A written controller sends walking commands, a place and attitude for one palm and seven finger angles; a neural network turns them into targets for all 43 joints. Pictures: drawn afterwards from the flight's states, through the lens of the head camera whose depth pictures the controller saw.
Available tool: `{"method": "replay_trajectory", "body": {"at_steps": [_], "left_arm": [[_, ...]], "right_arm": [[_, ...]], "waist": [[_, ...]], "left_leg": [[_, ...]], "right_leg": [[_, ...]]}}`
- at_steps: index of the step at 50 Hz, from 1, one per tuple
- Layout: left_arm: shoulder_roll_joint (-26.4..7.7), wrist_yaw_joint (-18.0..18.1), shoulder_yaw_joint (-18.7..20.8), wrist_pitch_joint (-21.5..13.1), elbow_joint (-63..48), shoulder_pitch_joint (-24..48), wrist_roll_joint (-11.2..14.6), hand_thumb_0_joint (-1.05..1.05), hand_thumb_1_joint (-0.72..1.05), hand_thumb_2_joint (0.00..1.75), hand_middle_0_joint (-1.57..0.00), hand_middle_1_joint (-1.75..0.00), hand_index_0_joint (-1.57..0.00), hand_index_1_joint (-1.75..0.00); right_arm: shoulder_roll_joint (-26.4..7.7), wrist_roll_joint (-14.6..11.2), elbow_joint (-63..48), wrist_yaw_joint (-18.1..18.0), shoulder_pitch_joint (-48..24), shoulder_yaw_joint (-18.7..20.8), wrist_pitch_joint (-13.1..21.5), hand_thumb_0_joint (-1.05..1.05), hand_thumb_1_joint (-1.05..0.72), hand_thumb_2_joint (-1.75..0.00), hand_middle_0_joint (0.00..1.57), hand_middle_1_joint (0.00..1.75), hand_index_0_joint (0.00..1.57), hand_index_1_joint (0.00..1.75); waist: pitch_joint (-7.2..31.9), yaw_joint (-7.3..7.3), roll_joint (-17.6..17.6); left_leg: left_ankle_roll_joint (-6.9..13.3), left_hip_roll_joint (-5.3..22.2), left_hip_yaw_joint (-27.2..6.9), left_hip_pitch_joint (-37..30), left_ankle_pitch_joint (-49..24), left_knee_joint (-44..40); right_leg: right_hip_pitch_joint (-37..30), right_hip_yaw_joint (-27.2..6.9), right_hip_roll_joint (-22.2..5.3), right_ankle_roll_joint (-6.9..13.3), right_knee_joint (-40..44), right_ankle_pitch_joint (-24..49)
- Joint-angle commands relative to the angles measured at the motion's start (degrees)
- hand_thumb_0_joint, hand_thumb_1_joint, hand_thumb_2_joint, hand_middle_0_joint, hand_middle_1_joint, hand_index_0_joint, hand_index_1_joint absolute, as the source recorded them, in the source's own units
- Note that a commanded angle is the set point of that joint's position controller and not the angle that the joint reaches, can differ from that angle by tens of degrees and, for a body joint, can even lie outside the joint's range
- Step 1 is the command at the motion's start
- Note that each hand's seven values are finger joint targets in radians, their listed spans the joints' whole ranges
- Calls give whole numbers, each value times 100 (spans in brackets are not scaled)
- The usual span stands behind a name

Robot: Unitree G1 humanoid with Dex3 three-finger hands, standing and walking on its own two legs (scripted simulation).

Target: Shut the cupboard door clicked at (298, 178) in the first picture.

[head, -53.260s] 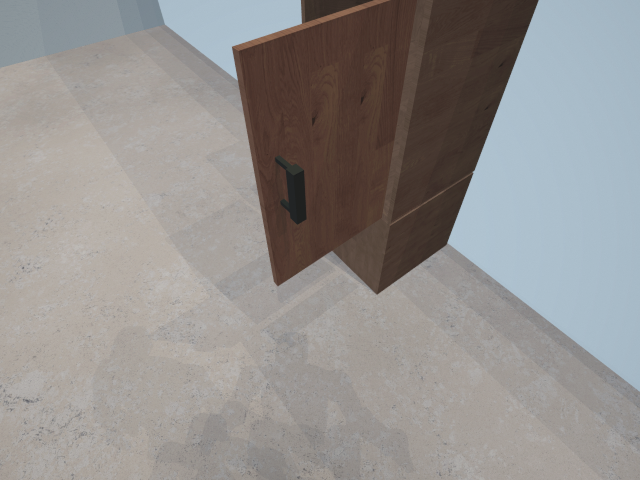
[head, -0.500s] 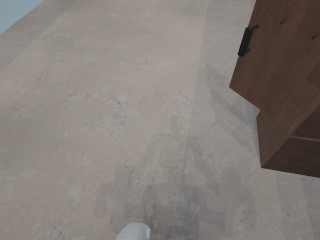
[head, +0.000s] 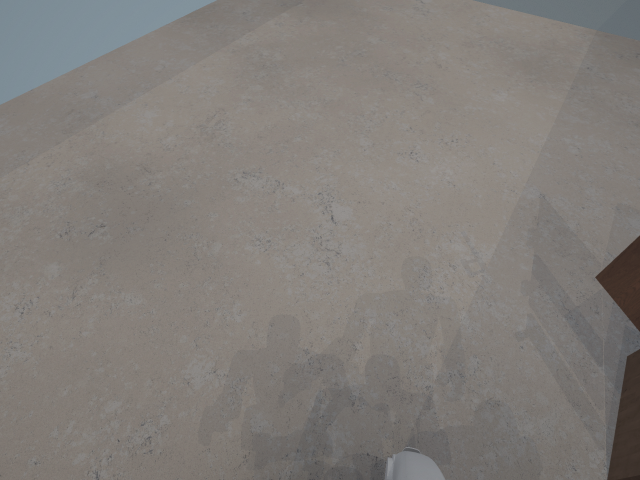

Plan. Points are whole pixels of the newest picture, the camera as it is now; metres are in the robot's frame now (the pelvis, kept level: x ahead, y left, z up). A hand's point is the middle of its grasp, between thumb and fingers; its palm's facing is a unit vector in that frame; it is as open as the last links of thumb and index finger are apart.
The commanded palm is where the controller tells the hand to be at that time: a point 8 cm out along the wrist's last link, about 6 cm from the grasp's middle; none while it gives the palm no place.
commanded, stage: walk to a spot facing it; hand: left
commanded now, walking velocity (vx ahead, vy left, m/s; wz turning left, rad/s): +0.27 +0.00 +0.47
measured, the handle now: out of the picture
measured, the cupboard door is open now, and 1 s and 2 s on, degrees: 48 48 48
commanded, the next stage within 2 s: turn to face it in 0.30 s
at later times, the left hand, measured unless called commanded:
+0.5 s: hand (214, 461) +0.16 +0.17 -0.17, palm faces +0.31 -0.92 -0.23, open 7.2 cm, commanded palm none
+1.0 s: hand (214, 412) +0.23 +0.19 -0.17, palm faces +0.11 -0.96 -0.24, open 7.4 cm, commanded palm none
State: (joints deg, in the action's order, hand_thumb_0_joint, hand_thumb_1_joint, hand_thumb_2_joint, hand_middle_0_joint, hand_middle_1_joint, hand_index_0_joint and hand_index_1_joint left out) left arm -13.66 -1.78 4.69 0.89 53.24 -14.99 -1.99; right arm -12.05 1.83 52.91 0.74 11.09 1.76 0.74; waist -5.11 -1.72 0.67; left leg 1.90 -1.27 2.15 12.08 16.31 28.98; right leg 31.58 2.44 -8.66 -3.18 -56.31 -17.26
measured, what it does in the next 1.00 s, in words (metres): walks ahead: right foot, then left foot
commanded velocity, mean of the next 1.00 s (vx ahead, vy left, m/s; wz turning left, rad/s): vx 0.03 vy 0.00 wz -0.16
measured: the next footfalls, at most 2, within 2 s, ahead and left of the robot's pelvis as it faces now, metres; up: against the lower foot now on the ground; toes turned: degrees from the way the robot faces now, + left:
right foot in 0.16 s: +0.20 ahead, -0.14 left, +0.00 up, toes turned -3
left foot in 0.54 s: +0.24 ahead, +0.11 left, +0.00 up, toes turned +21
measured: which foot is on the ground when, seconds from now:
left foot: down 0.00-0.14, up 0.16-0.52, down 0.54-0.88, up 0.90-1.00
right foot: up 0.00-0.14, down 0.16-0.54, up 0.56-0.84, down 0.86-1.00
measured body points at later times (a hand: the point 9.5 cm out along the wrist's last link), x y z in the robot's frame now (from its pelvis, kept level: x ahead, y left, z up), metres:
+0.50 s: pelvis +0.17 -0.03 +0.00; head +0.22 -0.01 +0.45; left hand +0.14 +0.22 -0.15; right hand +0.32 -0.24 -0.14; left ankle +0.20 +0.10 -0.71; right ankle +0.16 -0.14 -0.73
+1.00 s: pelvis +0.21 -0.01 -0.01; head +0.25 -0.02 +0.44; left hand +0.22 +0.24 -0.15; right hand +0.32 -0.26 -0.16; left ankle +0.18 +0.10 -0.68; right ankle +0.22 -0.12 -0.73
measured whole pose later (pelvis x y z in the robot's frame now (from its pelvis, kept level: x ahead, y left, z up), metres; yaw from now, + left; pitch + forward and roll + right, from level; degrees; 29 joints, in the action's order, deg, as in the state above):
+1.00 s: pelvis +0.21 -0.01 -0.01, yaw +1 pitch +0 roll +0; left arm -9.6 0.3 4.3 2.1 54.5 -15.5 -2.0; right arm -13.0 0.9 54.6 -1.2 6.4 3.8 -4.2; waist -5.0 -3.0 -1.9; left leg -2.3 2.3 3.7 26.1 27.6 60.3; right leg 17.3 1.0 0.7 1.6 -33.9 -16.9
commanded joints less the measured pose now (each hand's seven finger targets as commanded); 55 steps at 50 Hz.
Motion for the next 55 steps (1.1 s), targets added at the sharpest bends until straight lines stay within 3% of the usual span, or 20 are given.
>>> {"method": "replay_trajectory", "body": {"at_steps": [1, 4, 6, 7, 8, 9, 13, 20, 23, 25, 27, 28, 31, 41, 42, 43, 44, 45, 49, 55], "left_arm": [[-345, -5, 75, -178, -597, 198, 31, 0, 90, 90, -20, -30, -20, -30], [-382, -11, 115, -231, -619, 64, 21, 0, 90, 90, -20, -30, -20, -30], [-643, 37, 218, -319, -358, -914, 5, 0, 90, 90, -20, -30, -20, -30], [-1271, 117, 340, -418, -271, -1577, -72, 0, 90, 90, -20, -30, -20, -30], [-1439, 176, 310, -370, -301, -1609, -4, 0, 90, 90, -20, -30, -20, -30], [-1238, 231, 299, -376, -419, -1083, 10, 0, 90, 90, -20, -30, -20, -30], [-372, 316, 55, -421, -572, 30, 20, 0, 90, 90, -20, -30, -20, -30], [-526, 352, 103, -381, -333, -277, 23, 0, 90, 90, -20, -30, -20, -30], [-562, 354, 46, -345, -169, -451, 14, 0, 90, 90, -20, -30, -20, -30], [-471, 373, -46, -311, -92, -346, 81, 0, 90, 90, -20, -30, -20, -30], [40, 405, -224, -237, -72, -616, 155, 0, 90, 90, -20, -30, -20, -30], [19, 424, -258, -167, -31, -500, 130, 0, 90, 90, -20, -30, -20, -30], [-115, 330, -125, 38, 133, -143, 154, 0, 90, 90, -20, -30, -20, -30], [-29, 103, 99, 129, 21, -634, 14, 0, 90, 90, -20, -30, -20, -30], [-282, 125, 158, 90, -18, -724, -1, 0, 90, 90, -20, -30, -20, -30], [-749, 168, 227, 35, -71, -708, -54, 0, 90, 90, -20, -30, -20, -30], [-1014, 199, 236, 21, -113, -832, -10, 0, 90, 90, -20, -30, -20, -30], [-976, 271, 266, -21, -101, -749, -5, 0, 90, 90, -20, -30, -20, -30], [-752, 327, 234, -5, -320, -98, 9, 0, 90, 90, -20, -30, -20, -30], [-990, 240, 280, 92, -400, 147, 16, 0, 90, 90, -20, -30, -20, -30]], "right_arm": [[-1069, -23, -254, -76, 148, 361, 157, 0, -90, -90, 20, 30, 20, 30], [-1036, -20, -203, -71, 73, 394, 122, 0, -90, -90, 20, 30, 20, 30], [-882, -61, -219, -62, -43, 385, 97, 0, -90, -90, 20, 30, 20, 30], [-453, -130, -293, -19, 189, 316, 116, 0, -90, -90, 20, 30, 20, 30], [-386, -105, -421, -27, 257, 324, 98, 0, -90, -90, 20, 30, 20, 30], [-511, -64, -354, -23, 331, 368, 74, 0, -90, -90, 20, 30, 20, 30], [-225, -48, -39, 89, 311, 310, -104, 0, -90, -90, 20, 30, 20, 30], [39, -55, -278, 144, -68, 154, -210, 0, -90, -90, 20, 30, 20, 30], [95, -72, -268, 83, -42, 62, -111, 0, -90, -90, 20, 30, 20, 30], [-132, -27, -23, 42, 481, 71, -22, 0, -90, -90, 20, 30, 20, 30], [-985, -26, 181, -68, 1038, 201, 58, 0, -90, -90, 20, 30, 20, 30], [-1013, -24, 218, -161, 895, 166, 21, 0, -90, -90, 20, 30, 20, 30], [-912, -28, 76, -325, 164, 151, -35, 0, -90, -90, 20, 30, 20, 30], [-912, -66, -191, -247, -643, 340, -248, 0, -90, -90, 20, 30, 20, 30], [-779, -92, -257, -218, -661, 357, -261, 0, -90, -90, 20, 30, 20, 30], [-413, -133, -408, -189, -661, 312, -273, 0, -90, -90, 20, 30, 20, 30], [-302, -133, -603, -170, -971, 265, -310, 0, -90, -90, 20, 30, 20, 30], [-323, -113, -665, -200, -1055, 260, -310, 0, -90, -90, 20, 30, 20, 30], [-396, -122, -474, -210, -609, 245, -234, 0, -90, -90, 20, 30, 20, 30], [-392, -158, -494, -257, -253, 203, -188, 0, -90, -90, 20, 30, 20, 30]], "waist": [[61, 186, -668], [15, 29, -663], [285, -434, -30], [869, -709, 1704], [1013, -581, 2061], [860, -323, 1655], [436, 258, 709], [633, 136, 809], [635, 45, 923], [853, 341, 604], [1597, 429, -1459], [1334, 486, -1237], [845, 384, -1430], [407, -83, -476], [391, -160, 66], [390, -189, 1343], [294, -408, 1361], [350, -299, 1517], [905, 11, 738], [691, 57, 650]], "left_leg": [[840, 1252, -1166, 488, 444, -1576], [760, 1216, -1255, 937, 549, -1177], [452, 682, -967, 1758, 881, 163], [79, -158, -200, 2474, 1453, 2332], [17, -286, -341, 2817, 2101, 3862], [6, 74, -670, 2865, 1520, 4622], [-272, 575, -397, 2279, 267, 4513], [-356, 477, 282, 1990, 243, 2231], [-212, 221, 446, 1139, 7, 960], [-175, 244, 450, -350, -1488, -208], [648, 2181, -1264, -1799, -5183, -179], [942, 2409, -1174, -1482, -5155, -425], [956, 2405, -822, -827, -4073, -645], [254, 1947, 392, 507, -121, -180], [7, 1560, 665, 775, 300, 460], [-327, 745, 1094, 1417, 1363, 1536], [-392, 297, 527, 1729, 2052, 2760], [-368, 353, -45, 2201, 1812, 3393], [-503, 484, -229, 1927, 1007, 3191], [-493, 230, -53, 864, 653, 1034]], "right_leg": [[-479, 172, 203, -79, 1179, 479], [-1433, 309, 459, -83, 1729, 658], [-3051, 51, 376, 36, 2523, 363], [-3981, -1695, -1061, 434, 3682, -830], [-3770, -3197, -2051, 869, 4485, -1156], [-3225, -3249, -2083, 1029, 4591, -1616], [-1957, -344, -1303, 798, 4144, 1175], [-2897, 930, -1178, 778, 3481, 3940], [-2843, 701, -1044, 833, 3120, 4274], [-2229, 770, -679, 585, 2599, 3558], [-1149, 716, 236, 125, 1449, -996], [-1105, 356, 390, 143, 962, -2160], [-792, -237, 372, 161, 103, -1755], [-1723, 284, 726, 254, 2275, 402], [-1844, -440, 424, 439, 2857, 841], [-1988, -1994, -613, 921, 3627, 1311], [-1798, -2873, -1201, 1532, 4170, 1672], [-2104, -3100, -1116, 1676, 4114, 2066], [-2547, -1928, -587, 1470, 3466, 2636], [-1972, -2122, -294, 1310, 3317, 2268]]}}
